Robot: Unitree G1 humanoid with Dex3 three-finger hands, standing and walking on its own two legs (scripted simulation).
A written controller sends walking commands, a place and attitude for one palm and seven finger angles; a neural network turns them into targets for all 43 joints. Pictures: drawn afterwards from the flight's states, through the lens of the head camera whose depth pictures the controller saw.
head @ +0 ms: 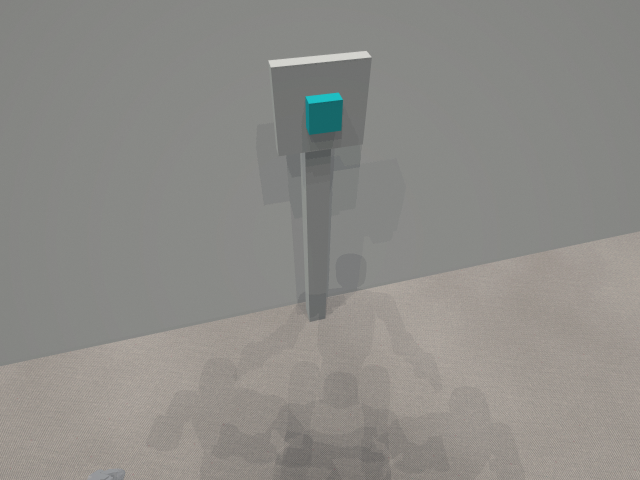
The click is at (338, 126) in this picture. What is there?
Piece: button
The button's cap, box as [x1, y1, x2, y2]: [305, 93, 342, 134]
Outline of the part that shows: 338,93 305,96 306,127 309,134 340,130 342,99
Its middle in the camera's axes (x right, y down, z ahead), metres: +0.00 -0.25 +0.76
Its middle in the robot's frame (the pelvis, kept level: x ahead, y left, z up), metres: +0.74 +0.04 +0.08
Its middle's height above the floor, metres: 0.86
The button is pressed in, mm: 0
